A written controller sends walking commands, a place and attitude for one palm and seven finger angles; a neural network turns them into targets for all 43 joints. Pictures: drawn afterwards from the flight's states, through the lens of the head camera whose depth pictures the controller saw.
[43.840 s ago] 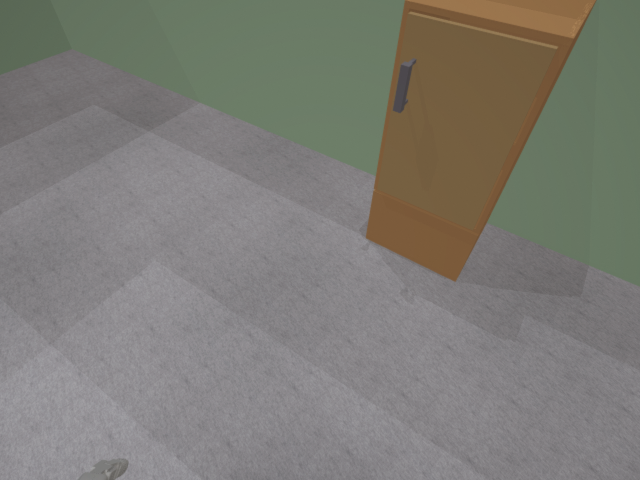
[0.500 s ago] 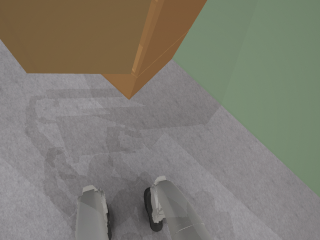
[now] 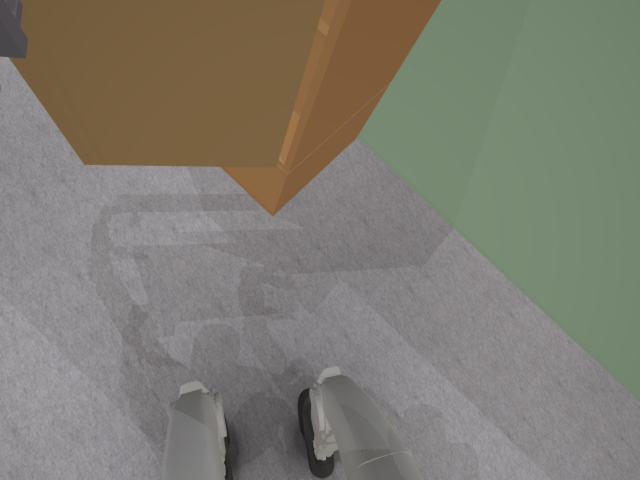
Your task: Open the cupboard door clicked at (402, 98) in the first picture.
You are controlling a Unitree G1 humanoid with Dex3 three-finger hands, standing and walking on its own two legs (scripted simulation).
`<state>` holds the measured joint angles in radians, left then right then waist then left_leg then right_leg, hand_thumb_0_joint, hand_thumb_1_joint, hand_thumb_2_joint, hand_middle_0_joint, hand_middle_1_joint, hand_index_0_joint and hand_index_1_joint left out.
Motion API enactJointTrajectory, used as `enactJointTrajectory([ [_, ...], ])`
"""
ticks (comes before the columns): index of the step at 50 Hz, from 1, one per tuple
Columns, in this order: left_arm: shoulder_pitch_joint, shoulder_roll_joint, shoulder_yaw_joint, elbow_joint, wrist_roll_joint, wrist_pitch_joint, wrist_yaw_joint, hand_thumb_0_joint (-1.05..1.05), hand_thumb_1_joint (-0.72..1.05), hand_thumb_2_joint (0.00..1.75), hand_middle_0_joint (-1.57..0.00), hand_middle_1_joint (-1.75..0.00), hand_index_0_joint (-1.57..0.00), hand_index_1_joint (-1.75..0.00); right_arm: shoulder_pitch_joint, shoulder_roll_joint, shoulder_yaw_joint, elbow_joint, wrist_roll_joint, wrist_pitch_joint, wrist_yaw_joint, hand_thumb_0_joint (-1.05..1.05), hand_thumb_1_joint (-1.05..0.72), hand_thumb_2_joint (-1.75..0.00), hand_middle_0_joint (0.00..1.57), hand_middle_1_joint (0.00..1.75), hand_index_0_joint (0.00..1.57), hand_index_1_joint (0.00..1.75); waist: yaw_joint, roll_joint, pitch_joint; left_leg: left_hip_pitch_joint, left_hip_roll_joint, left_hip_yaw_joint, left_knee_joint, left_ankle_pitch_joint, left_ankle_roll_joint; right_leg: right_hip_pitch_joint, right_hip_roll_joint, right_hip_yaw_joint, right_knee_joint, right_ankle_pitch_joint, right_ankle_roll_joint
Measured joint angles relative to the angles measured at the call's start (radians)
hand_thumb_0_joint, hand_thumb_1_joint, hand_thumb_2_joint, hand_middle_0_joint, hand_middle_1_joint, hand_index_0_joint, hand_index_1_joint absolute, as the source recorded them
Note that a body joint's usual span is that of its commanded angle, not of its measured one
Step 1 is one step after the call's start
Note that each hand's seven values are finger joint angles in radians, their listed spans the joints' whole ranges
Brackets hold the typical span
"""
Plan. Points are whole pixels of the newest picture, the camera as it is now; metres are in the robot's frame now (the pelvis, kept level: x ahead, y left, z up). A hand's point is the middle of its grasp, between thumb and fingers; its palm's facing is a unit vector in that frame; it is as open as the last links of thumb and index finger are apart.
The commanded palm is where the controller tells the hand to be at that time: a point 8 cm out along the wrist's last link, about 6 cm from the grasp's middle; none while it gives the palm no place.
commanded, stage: slide the fingers in behind the handle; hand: left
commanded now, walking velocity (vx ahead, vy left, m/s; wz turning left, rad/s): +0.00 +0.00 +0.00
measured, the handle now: out of the picture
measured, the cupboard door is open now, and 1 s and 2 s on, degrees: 48 47 48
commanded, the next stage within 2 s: close the thumb around the handle in 1.14 s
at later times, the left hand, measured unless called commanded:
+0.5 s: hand out of the picture +0.57 +0.25 +0.08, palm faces -0.01 -1.00 -0.02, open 14.0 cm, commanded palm +0.57 +0.26 +0.07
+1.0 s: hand out of the picture +0.57 +0.24 +0.08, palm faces -0.01 -1.00 -0.02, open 13.9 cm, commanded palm +0.57 +0.25 +0.07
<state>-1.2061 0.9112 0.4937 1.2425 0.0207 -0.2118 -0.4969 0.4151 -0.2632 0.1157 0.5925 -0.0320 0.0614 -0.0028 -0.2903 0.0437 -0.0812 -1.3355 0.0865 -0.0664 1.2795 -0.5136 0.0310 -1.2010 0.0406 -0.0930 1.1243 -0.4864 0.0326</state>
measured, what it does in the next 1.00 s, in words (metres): stands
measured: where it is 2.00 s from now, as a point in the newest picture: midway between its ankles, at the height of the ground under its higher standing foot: (269, 456)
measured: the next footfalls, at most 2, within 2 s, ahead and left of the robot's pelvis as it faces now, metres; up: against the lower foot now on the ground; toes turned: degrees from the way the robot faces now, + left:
none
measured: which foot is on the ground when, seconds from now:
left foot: down 0.00-1.00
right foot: down 0.00-1.00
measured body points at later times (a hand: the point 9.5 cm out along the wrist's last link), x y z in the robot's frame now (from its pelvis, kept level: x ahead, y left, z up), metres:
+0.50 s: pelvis +0.00 -0.02 +0.00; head +0.21 +0.03 +0.39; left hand +0.57 +0.30 +0.08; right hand -0.02 -0.28 -0.09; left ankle +0.02 +0.09 -0.62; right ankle +0.02 -0.15 -0.62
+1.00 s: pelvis +0.00 -0.01 +0.00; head +0.20 +0.03 +0.40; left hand +0.57 +0.29 +0.08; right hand -0.03 -0.27 -0.09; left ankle +0.02 +0.09 -0.62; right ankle +0.02 -0.15 -0.62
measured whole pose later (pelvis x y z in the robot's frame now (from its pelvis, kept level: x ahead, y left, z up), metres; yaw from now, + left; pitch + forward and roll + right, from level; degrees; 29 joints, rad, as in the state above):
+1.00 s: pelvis +0.00 -0.01 +0.00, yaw +0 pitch +31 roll -7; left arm -1.19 0.82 0.47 1.26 0.00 -0.27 -0.41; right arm 0.39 -0.26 0.09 0.63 -0.03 0.04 0.00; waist -0.27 0.06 -0.08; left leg -1.31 0.09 -0.05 1.28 -0.52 0.02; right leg -1.20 0.04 -0.08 1.16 -0.50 0.02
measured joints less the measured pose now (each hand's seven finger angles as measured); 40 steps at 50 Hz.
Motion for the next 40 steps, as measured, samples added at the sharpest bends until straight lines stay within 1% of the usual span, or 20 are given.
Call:
enactJointTrajectory([
  [4, 0.0, -0.006, 0.007, 0.009, -0.005, -0.017, 0.012, -0.01, -0.49, 0.3, -0.3, -1.2, -0.29, -1.2, -0.01, -0.004, -0.005, 0.003, 0.0, -0.005, -0.002, 0.0, -0.9, -0.9, 0.21, 0.3, 0.2, 0.3, -0.003, 0.001, 0.002, 0.005, 0.002, 0.0, -0.001, 0.0, -0.004, 0.002, 0.002, 0.001, 0.005, -0.002, -0.004],
  [7, 0.01, -0.013, 0.004, 0.007, -0.007, -0.028, 0.02, -0.01, -0.49, 0.3, -0.3, -1.2, -0.3, -1.2, -0.013, -0.006, -0.009, 0.003, 0.001, -0.004, -0.002, 0.0, -0.9, -0.9, 0.21, 0.3, 0.2, 0.3, 0.002, 0.005, 0.003, 0.009, 0.003, 0.002, -0.003, 0.0, -0.008, 0.002, 0.003, 0.003, 0.008, -0.004, -0.007],
  [13, -0.001, -0.018, 0.0, 0.032, -0.016, -0.028, 0.023, -0.01, -0.49, 0.3, -0.3, -1.2, -0.3, -1.2, -0.022, -0.007, -0.007, 0.009, 0.005, -0.004, -0.004, 0.0, -0.9, -0.9, 0.21, 0.3, 0.2, 0.3, 0.009, 0.006, 0.01, 0.012, 0.006, 0.004, -0.004, 0.001, -0.014, -0.002, 0.005, 0.005, 0.018, -0.008, -0.013],
  [20, 0.004, -0.032, -0.002, 0.021, -0.022, -0.042, 0.033, -0.01, -0.49, 0.3, -0.3, -1.2, -0.29, -1.2, -0.025, -0.004, -0.012, 0.018, 0.006, -0.007, -0.003, 0.0, -0.9, -0.9, 0.21, 0.3, 0.2, 0.3, 0.017, 0.007, 0.009, 0.007, 0.009, 0.002, 0.002, 0.0, -0.022, -0.013, 0.008, 0.003, 0.033, -0.014, -0.022],
  [25, 0.0, -0.038, 0.0, 0.029, -0.029, -0.038, 0.035, -0.01, -0.49, 0.3, -0.3, -1.2, -0.3, -1.21, -0.031, -0.005, -0.012, 0.021, 0.01, -0.01, -0.004, 0.0, -0.9, -0.9, 0.21, 0.3, 0.2, 0.3, 0.017, 0.006, 0.01, 0.007, 0.011, 0.0, 0.005, -0.002, -0.026, -0.015, 0.01, 0.002, 0.039, -0.017, -0.025],
  [28, 0.003, -0.04, 0.001, 0.021, -0.025, -0.035, 0.041, -0.01, -0.49, 0.3, -0.3, -1.2, -0.3, -1.21, -0.032, -0.005, -0.014, 0.022, 0.009, -0.013, -0.004, 0.0, -0.9, -0.9, 0.21, 0.3, 0.2, 0.3, 0.017, 0.005, 0.008, 0.005, 0.012, 0.0, 0.007, -0.003, -0.027, -0.017, 0.011, 0.002, 0.042, -0.018, -0.026],
  [33, 0.018, -0.07, -0.024, -0.001, -0.031, -0.038, 0.049, -0.01, -0.49, 0.3, -0.3, -1.2, -0.3, -1.21, -0.029, -0.004, -0.023, 0.028, 0.009, -0.015, 0.001, 0.0, -0.9, -0.9, 0.21, 0.3, 0.2, 0.3, 0.025, 0.005, 0.004, 0.012, 0.01, 0.0, 0.003, -0.002, -0.028, -0.01, 0.009, 0.002, 0.039, -0.019, -0.026],
  [38, 0.013, -0.087, -0.014, 0.018, -0.037, -0.035, 0.058, -0.01, -0.49, 0.3, -0.3, -1.2, -0.3, -1.2, -0.032, -0.005, -0.021, 0.028, 0.009, -0.019, 0.0, 0.0, -0.9, -0.9, 0.21, 0.3, 0.2, 0.3, 0.019, 0.005, 0.001, 0.018, 0.01, 0.003, 0.001, -0.003, -0.025, -0.004, 0.009, 0.005, 0.036, -0.018, -0.024],
  [40, 0.016, -0.088, -0.009, 0.018, -0.031, -0.04, 0.067, -0.01, -0.49, 0.3, -0.3, -1.2, -0.31, -1.21, -0.031, -0.005, -0.021, 0.025, 0.007, -0.023, 0.0, 0.0, -0.9, -0.9, 0.21, 0.3, 0.2, 0.3, 0.016, 0.006, 0.0, 0.018, 0.01, 0.004, 0.002, -0.003, -0.024, -0.005, 0.008, 0.007, 0.036, -0.017, -0.023],
])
